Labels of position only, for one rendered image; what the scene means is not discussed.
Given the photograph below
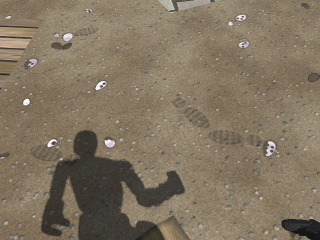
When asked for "right robot hand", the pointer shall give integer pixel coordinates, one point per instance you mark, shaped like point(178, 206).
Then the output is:
point(309, 228)

